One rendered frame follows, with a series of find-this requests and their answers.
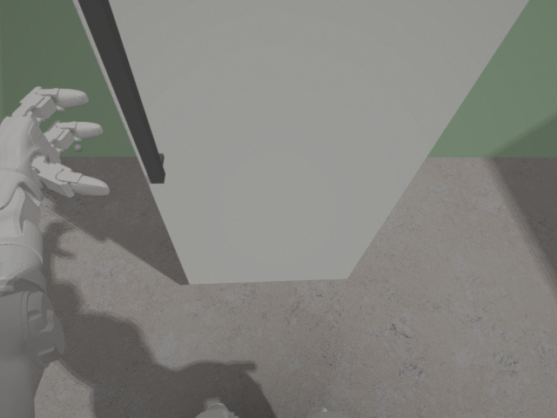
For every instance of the robot left shin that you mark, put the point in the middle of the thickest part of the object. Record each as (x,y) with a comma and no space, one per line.
(217,406)

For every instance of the handle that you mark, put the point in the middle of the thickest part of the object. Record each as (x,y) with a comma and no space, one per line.
(103,27)

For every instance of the robot left hand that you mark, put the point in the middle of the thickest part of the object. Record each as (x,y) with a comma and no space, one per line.
(22,142)

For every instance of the robot left forearm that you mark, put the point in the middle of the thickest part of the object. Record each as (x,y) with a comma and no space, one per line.
(21,241)

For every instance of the fridge door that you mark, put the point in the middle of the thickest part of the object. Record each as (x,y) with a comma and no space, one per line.
(291,128)

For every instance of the robot left upper arm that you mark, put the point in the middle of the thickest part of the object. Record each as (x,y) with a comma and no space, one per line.
(31,337)

